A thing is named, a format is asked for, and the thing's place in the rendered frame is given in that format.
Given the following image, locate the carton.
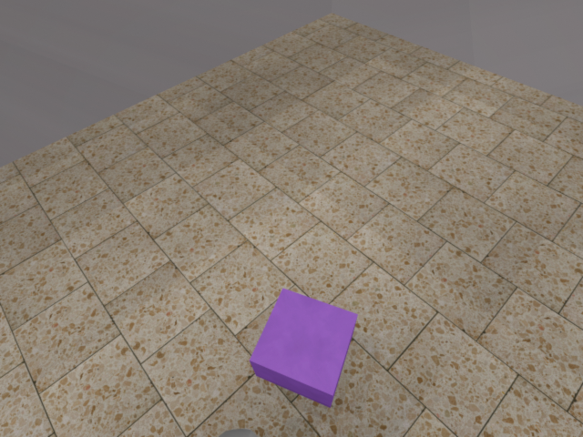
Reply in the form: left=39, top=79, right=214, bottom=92
left=250, top=288, right=358, bottom=408

